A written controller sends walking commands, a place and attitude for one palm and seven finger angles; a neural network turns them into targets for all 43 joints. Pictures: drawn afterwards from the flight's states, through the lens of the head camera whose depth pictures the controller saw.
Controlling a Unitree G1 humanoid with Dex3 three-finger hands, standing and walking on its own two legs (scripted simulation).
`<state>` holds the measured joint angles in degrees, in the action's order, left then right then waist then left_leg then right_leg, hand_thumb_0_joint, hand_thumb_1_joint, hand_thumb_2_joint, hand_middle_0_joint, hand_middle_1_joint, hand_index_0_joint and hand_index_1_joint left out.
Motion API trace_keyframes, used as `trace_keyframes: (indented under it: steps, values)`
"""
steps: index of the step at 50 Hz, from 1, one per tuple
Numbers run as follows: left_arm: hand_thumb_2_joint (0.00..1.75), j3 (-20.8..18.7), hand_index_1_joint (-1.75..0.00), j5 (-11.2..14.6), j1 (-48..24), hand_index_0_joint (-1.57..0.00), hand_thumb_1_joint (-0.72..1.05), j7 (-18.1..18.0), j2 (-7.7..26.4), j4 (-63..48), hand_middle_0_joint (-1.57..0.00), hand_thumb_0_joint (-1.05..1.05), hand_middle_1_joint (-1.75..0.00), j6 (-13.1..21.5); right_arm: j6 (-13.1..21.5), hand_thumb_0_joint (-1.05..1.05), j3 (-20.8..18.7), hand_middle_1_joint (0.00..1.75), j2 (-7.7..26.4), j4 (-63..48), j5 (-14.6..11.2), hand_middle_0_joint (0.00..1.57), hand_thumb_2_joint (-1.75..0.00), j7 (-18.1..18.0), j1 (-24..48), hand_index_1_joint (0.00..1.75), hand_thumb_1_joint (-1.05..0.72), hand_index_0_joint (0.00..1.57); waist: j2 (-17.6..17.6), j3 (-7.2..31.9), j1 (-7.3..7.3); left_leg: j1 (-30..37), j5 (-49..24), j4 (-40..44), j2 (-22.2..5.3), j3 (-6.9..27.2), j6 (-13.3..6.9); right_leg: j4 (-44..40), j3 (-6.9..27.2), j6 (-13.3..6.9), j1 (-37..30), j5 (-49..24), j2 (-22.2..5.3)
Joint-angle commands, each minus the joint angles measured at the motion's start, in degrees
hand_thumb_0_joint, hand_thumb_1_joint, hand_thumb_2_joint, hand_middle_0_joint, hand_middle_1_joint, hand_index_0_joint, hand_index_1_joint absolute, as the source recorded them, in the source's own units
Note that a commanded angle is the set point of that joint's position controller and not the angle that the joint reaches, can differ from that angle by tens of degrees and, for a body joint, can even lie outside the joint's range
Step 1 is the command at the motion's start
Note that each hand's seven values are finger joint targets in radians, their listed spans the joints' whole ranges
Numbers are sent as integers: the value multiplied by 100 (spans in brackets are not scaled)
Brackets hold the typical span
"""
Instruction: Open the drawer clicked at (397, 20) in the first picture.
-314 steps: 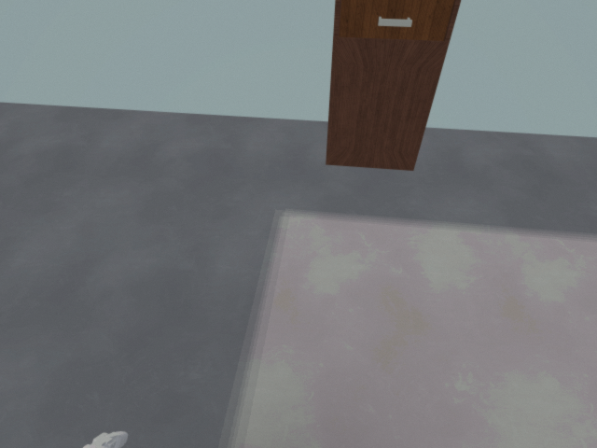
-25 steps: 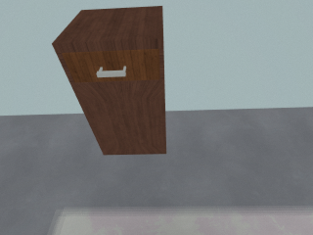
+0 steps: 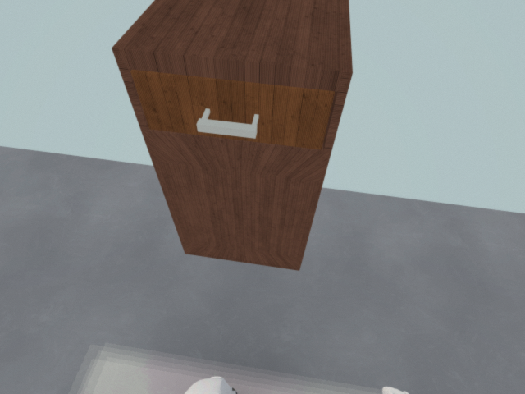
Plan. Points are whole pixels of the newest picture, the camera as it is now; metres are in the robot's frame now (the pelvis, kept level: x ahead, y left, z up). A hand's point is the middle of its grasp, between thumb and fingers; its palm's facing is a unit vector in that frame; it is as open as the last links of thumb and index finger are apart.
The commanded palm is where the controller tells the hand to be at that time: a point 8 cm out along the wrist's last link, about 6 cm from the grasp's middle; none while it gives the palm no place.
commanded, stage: take the last steps up to it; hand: left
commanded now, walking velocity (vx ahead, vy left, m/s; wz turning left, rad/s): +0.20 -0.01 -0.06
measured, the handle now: (229, 122) +0.64 +0.16 +0.01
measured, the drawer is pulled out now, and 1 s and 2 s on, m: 0.00 0.00 0.00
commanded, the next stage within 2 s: come to a stop and stand still in 0.14 s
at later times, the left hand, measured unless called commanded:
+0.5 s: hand (193, 328) +0.23 +0.16 -0.14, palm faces -0.03 -0.97 -0.24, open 7.4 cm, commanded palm none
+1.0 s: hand out of the picture +0.06 +0.27 -0.15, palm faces +0.02 -0.97 -0.25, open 7.4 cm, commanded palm none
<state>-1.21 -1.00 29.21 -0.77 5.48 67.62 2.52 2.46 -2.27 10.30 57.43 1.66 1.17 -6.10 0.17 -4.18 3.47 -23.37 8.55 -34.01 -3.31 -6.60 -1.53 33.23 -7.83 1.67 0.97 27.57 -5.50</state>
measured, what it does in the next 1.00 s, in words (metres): steps on the spot: right foot, then left foot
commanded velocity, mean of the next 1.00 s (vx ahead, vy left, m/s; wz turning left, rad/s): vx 0.00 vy -0.04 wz -0.01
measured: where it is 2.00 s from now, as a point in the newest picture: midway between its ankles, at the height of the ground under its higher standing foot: outside the picture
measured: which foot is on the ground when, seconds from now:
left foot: down 0.00-0.42, up 0.44-0.74, down 0.76-1.00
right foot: up 0.00-0.36, down 0.38-0.80, up 0.82-1.00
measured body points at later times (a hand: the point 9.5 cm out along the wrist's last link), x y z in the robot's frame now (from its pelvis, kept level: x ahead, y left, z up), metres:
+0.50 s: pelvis +0.12 -0.01 +0.01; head +0.14 -0.04 +0.46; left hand +0.24 +0.21 -0.12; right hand +0.11 -0.23 -0.16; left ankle +0.07 +0.11 -0.69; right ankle +0.18 -0.12 -0.72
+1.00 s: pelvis +0.04 +0.06 +0.01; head +0.00 +0.05 +0.46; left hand +0.06 +0.32 -0.13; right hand +0.08 -0.18 -0.13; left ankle +0.06 +0.15 -0.72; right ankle +0.08 -0.04 -0.69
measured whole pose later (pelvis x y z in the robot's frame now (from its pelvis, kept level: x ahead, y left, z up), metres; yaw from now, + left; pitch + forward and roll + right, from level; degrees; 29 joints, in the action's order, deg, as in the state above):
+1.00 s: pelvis +0.04 +0.06 +0.01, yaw -3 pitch -4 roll +0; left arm -2.9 -1.8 21.4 0.7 11.9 55.7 -3.8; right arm -0.9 -0.8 11.7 52.8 2.5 -1.0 -18.5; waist -1.6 3.0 0.1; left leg -11.1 15.4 -29.9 0.3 -7.2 -3.3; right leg 46.0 -3.2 -2.0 21.0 20.0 -0.7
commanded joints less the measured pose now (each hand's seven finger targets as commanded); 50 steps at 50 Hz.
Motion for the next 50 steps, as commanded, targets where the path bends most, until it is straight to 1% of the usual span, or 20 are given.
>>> trace_keyframes:
  steps: [1, 4, 7, 13, 17, 18, 19, 20, 22, 26, 34, 35, 36, 37, 38, 39, 41, 43, 45, 50]
  values:
    - [90, -170, -30, 47, -288, -20, 90, -35, 713, -662, -20, 0, -30, 120, 22, 0, -331, 30, 1386, 266, -74, 20, -90, -210, -2085, 30, -90, 20, -832, 1199, -842, 3070, -1216, 1501, -2204, 2519, -1184, 4088, 571, -377, 3065, 495, 112]
    - [90, -201, -30, -18, -654, -20, 90, 46, 478, -575, -20, 0, -30, 8, 156, 0, -110, 30, 529, 83, -55, 20, -90, -256, -1094, 30, -90, 20, -466, 113, -450, 1390, -1287, 1950, -1617, 1423, -849, 3855, 708, -217, 2969, -619, -281]
    - [90, -185, -30, -35, -402, -20, 90, 49, 367, -555, -20, 0, -30, -144, 213, 0, -54, 30, 401, 108, -78, 20, -90, -268, -966, 30, -90, 20, -614, 186, -175, 939, -1657, 2063, -1358, 738, -787, 3111, 602, -96, 2481, -813, -280]
    - [90, -156, -30, -48, -1205, -20, 90, 57, 433, -950, -20, 0, -30, -219, 113, 0, -98, 30, 467, 68, -20, 20, -90, -262, -1019, 30, -90, 20, -584, -36, -271, 1084, -1701, 1993, -1261, 542, -864, 1177, 404, -29, 2297, -1245, -121]
    - [90, -137, -30, -37, -1003, -20, 90, -32, 663, -888, -20, 0, -30, -168, -1, 0, -69, 30, 509, 140, -52, 20, -90, -310, -903, 30, -90, 20, -173, 252, -72, 1191, -2219, 918, -874, 283, -290, -703, 322, -3, 1038, -2664, 60]
    - [90, -175, -30, -48, -948, -20, 90, -69, 1028, -872, -20, 0, -30, -129, -28, 0, -58, 30, 386, 184, -97, 20, -90, -305, -1050, 30, -90, 20, 236, 473, -103, 925, -1332, 578, -563, 208, -14, -782, 859, -95, 496, -4332, -302]
    - [90, -197, -30, -47, -1004, -20, 90, -98, 1305, -909, -20, 0, -30, -109, -86, 0, -71, 30, 285, 177, -151, 20, -90, -282, -1243, 30, -90, 20, 652, 642, -234, 608, 12, 315, -201, 128, 182, -496, 1486, -486, 249, -6065, -954]
    - [90, -224, -30, -20, -1082, -20, 90, -99, 1517, -940, -20, 0, -30, -139, -177, 0, -100, 30, 239, 211, -181, 20, -90, -272, -1467, 30, -90, 20, 732, 665, -330, 594, 1166, 0, 48, 52, 251, -520, 1508, -879, 292, -6878, -1471]
    - [90, -298, -30, -21, -1119, -20, 90, -166, 1588, -983, -20, 0, -30, -185, -362, 0, -136, 30, 238, 222, -161, 20, -90, -323, -1352, 30, -90, 20, 1290, 870, -183, 421, 2566, -1444, 129, 168, 324, -759, 1749, -1407, 225, -7594, -1725]
    - [90, -369, -30, -54, -1790, -20, 90, -262, 1495, -1272, -20, 0, -30, -318, -506, 0, -194, 30, 311, 128, -170, 20, -90, -312, -1140, 30, -90, 20, 636, 892, -206, 92, 2477, -2825, 162, 754, 338, -996, 1539, -1530, 625, -6042, -1711]
    - [90, -438, -30, -131, -2179, -20, 90, -190, 1538, -1494, -20, 0, -30, -423, -477, 0, -169, 30, 188, 48, -108, 20, -90, -174, -1518, 30, -90, 20, 1136, 839, -383, 895, 1621, -774, 205, 396, 304, -1612, 1421, -954, 1578, -1480, -1112]
    - [90, -322, -30, -85, -1967, -20, 90, -441, 1679, -1601, -20, 0, -30, -326, -283, 0, -246, 30, 644, -289, -144, 20, -90, -201, -1792, 30, -90, 20, 145, 2078, -777, 1036, 1638, 21, 362, 18, 417, -417, 1632, -866, 77, -4440, -1094]
    - [90, -259, -30, 8, -1875, -20, 90, -405, 1601, -1589, -20, 0, -30, -334, -214, 0, -128, 30, 442, -436, -172, 20, -90, -200, -1549, 30, -90, 20, 156, 1735, -609, 989, 947, 698, 205, 44, 393, -69, 1065, -771, 101, -4127, -1009]
    - [90, -203, -30, 39, -1601, -20, 90, -376, 1215, -1544, -20, 0, -30, -378, -152, 0, -77, 30, 500, -544, -84, 20, -90, -227, -1468, 30, -90, 20, -573, 1627, -470, 1200, 706, 1307, -43, 535, 267, 264, 825, -616, 668, -2423, -549]
    - [90, -143, -30, 42, -1596, -20, 90, -261, 966, -1564, -20, 0, -30, -441, -174, 0, -152, 30, 894, -619, -10, 20, -90, -257, -1406, 30, -90, 20, -1487, 1065, -484, 997, 335, 1586, -745, 1433, -3, 368, 373, -305, 1566, -993, 7]
    - [90, -112, -30, 17, -1526, -20, 90, -170, 844, -1552, -20, 0, -30, -493, -234, 0, -169, 30, 1100, -769, 57, 20, -90, -282, -1130, 30, -90, 20, -1473, 521, -366, 521, 430, 1776, -1200, 1674, -302, 484, 295, -245, 1887, -781, 276]
    - [90, -164, -30, -93, -1728, -20, 90, -39, 967, -1604, -20, 0, -30, -623, -271, 0, -164, 30, 1163, -936, 96, 20, -90, -301, -774, 30, -90, 20, -1505, -485, -420, -529, 2824, 2483, -1206, 1929, -502, 1421, 485, -330, 2174, -521, 435]
    - [90, -227, -30, -119, -1439, -20, 90, 60, 956, -1623, -20, 0, -30, -590, -296, 0, -148, 30, 1204, -966, 91, 20, -90, -264, -802, 30, -90, 20, -584, -1149, -299, -920, 3196, 2661, -1213, 1874, -659, 2153, 680, -335, 2547, -754, 488]
    - [90, -223, -30, -94, -1137, -20, 90, 119, 891, -1639, -20, 0, -30, -497, -246, 0, -151, 30, 1253, -946, 97, 20, -90, -239, -886, 30, -90, 20, -262, -1160, -224, -698, 3147, 2616, -1273, 1832, -721, 1924, 596, -347, 2568, -742, 451]
    - [90, -218, -30, -102, -928, -20, 90, 211, 822, -1732, -20, 0, -30, -442, -189, 0, -200, 30, 1301, -823, 106, 20, -90, -328, -1248, 30, -90, 20, -446, -504, -401, 138, 2960, 2420, -1454, 2043, -858, 690, 538, -431, 2179, -473, 443]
